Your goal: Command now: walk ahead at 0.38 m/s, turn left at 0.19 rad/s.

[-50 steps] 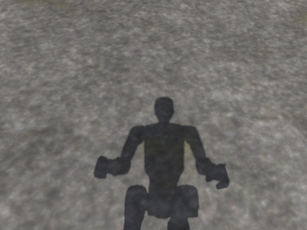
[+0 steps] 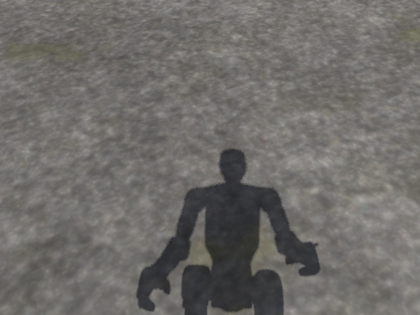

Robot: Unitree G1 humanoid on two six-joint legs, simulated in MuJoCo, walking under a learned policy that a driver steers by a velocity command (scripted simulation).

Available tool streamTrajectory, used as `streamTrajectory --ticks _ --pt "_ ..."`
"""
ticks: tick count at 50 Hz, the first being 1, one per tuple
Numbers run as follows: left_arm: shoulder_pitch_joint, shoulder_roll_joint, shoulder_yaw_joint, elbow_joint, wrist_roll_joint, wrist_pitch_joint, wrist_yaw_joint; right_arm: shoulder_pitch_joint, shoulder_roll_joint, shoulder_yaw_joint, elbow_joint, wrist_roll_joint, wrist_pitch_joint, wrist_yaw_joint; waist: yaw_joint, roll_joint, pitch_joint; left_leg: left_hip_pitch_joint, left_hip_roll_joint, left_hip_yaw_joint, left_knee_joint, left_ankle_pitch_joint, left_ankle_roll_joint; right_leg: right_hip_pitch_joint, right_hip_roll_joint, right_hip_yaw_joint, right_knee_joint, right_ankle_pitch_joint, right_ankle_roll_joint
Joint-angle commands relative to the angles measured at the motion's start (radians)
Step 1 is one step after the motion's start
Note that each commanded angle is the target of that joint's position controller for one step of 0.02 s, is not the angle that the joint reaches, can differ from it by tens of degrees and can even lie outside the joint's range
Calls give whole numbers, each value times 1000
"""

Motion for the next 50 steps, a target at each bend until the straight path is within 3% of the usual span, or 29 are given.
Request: streamTrajectory --ticks 1,3,5,7,9,11,13,14,15,16,17,18,19,20,22,26,30,34,37,38,39,40,41,42,43,44,45,47,50 --pt "111 110 29 -11 6 -11 6 -177 -81 -20 -115 9 -40 21 60 -120 96 -574 57 -99 118 70 30 386 -320 272 -199 424 -142" --pt "69 93 21 -25 9 -6 7 -179 -38 -8 -119 7 -33 42 43 -121 82 -463 47 -42 43 191 12 272 -264 136 -226 505 -109" --pt "24 116 22 -39 6 -9 14 -234 -6 8 -147 -6 -28 57 46 -117 101 -301 47 35 -98 335 -16 107 -211 21 -279 466 -97" --pt "51 149 29 -27 3 -16 20 -301 9 20 -181 -10 -27 66 70 -120 129 -186 38 83 -215 411 -17 27 -216 -22 -321 460 -100" --pt "70 173 35 -13 -5 -18 20 -312 -21 12 -203 -8 -24 69 58 -127 137 -152 25 94 -279 399 11 71 -243 -47 -300 574 -93" --pt "62 196 43 -12 -11 -13 24 -283 -61 -4 -215 -10 -21 70 16 -151 91 -98 -13 122 -301 346 57 147 -264 -84 -191 914 -72" --pt "48 217 49 -20 -8 5 35 -113 -122 -39 -182 -7 -11 65 -88 -178 -26 103 -72 152 -304 299 108 162 -265 -121 59 1207 -44" --pt "36 216 48 -30 -8 10 41 41 -168 -67 -142 -4 -3 53 -170 -151 -104 339 -87 125 -340 334 145 47 -240 -135 266 1181 -17" --pt "39 189 35 -60 10 1 43 196 -233 -91 -110 -6 14 29 -221 -25 -193 639 59 -117 -352 276 197 -214 -185 -126 584 751 16" --pt "148 39 -11 -106 15 -28 20 161 -294 -89 -127 -15 4 28 -84 210 -336 874 334 -740 -502 1 388 -567 24 3 927 -191 57" --pt "1 151 13 -119 -19 -62 6 171 -209 -73 -130 -16 -4 25 -169 99 -331 825 329 -811 -631 -97 360 -648 -2 169 1007 -166 38" --pt "-82 177 21 -158 -51 -77 0 122 -179 -63 -125 -22 -12 23 -144 69 -159 680 301 -664 -661 -39 314 -707 -42 148 968 -66 21" --pt "-99 164 16 -159 -38 -86 7 58 -164 -57 -135 -20 -20 23 -93 -33 -74 517 254 -550 -671 83 287 -664 -87 139 886 11 15" --pt "-91 160 22 -150 -16 -84 14 2 -148 -53 -150 -28 -24 24 -49 -49 -33 393 211 -465 -679 200 270 -606 -112 134 817 50 24" --pt "-48 155 28 -149 1 -58 14 -45 -123 -48 -170 -39 -28 21 8 2 -19 253 166 -389 -721 296 274 -520 -141 136 760 87 45" --pt "-144 118 19 -195 26 -31 23 -1 -143 -53 -145 -26 -34 3 -11 13 34 103 116 -282 -743 371 269 -531 -132 91 566 223 109" --pt "-299 72 -2 -226 16 -47 11 75 -149 -52 -109 -16 -23 -12 -89 32 25 112 72 -214 -702 337 202 -452 -80 67 238 487 116" --pt "-400 98 2 -256 -4 -64 -14 161 -151 -47 -66 -11 -15 -13 -135 43 30 253 138 -285 -629 311 198 -463 -60 80 117 480 88" --pt "-379 129 15 -264 -6 -71 -24 175 -162 -50 -52 -19 -2 -15 -108 79 21 375 191 -350 -552 432 178 -440 -42 74 66 323 39" --pt "-324 140 22 -253 -5 -73 -22 162 -162 -50 -53 -18 2 -14 -72 92 3 385 183 -345 -504 543 163 -363 -27 54 33 294 13" --pt "-213 171 40 -227 -1 -77 -15 150 -140 -41 -57 -21 2 -11 -13 74 -69 369 129 -304 -375 671 137 -191 -31 51 4 322 -28" --pt "-42 225 54 -209 14 -78 -7 138 -99 -22 -82 -37 -1 -10 63 0 -228 241 74 -242 -113 573 98 88 -181 200 49 358 -105" --pt "70 297 80 -160 15 -66 -13 281 -32 0 -79 -14 -17 -8 33 -292 -363 -140 -90 -122 244 91 13 454 -382 624 -6 154 -275" --pt "94 204 59 -150 -11 -59 -21 251 -100 -8 -75 -7 -25 -8 58 -264 -322 -296 -62 -166 360 -137 7 452 -414 790 -112 -57 -268" --pt "30 152 42 -157 -14 -53 -17 138 -157 -25 -93 2 -27 -7 70 -160 -158 -358 -11 -160 402 -59 8 328 -378 657 -133 -90 -222" --pt "-33 140 33 -169 -2 -44 -15 67 -144 -20 -113 -8 -30 -7 48 -81 -78 -344 35 -111 374 18 6 201 -333 537 -151 -3 -196" --pt "-71 123 26 -166 2 -40 -17 30 -129 -21 -124 -24 -32 -4 25 -57 -4 -333 67 -89 303 71 1 95 -290 457 -183 99 -193" --pt "-100 105 18 -162 8 -45 -20 58 -97 -20 -115 -26 -26 0 -18 -109 9 -241 104 -71 220 126 -11 -7 -233 354 -229 229 -178" --pt "-88 131 25 -137 -7 -51 -19 37 -58 -8 -119 -33 -17 -1 -28 -116 18 -236 117 -37 95 172 -39 -54 -220 257 -270 375 -199"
